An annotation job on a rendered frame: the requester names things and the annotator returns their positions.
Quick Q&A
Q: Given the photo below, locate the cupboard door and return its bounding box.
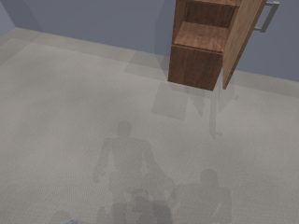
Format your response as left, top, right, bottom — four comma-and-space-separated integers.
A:
222, 0, 267, 90

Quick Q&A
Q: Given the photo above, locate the handle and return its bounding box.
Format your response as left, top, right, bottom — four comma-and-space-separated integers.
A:
253, 1, 279, 33

